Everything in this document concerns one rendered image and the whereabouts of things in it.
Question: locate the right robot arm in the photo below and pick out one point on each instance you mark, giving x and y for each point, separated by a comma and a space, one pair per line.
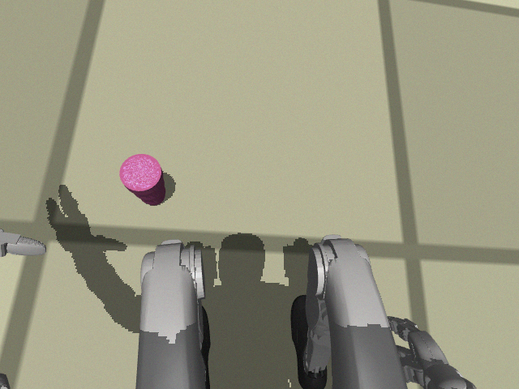
442, 376

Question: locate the right robot hand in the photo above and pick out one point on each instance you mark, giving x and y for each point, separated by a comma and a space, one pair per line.
423, 352

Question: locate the right robot foot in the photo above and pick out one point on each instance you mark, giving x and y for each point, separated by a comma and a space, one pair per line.
299, 328

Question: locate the cup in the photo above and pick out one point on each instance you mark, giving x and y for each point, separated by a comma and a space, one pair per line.
142, 175

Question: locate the left robot hand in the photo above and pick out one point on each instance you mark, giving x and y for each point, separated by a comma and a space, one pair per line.
15, 244

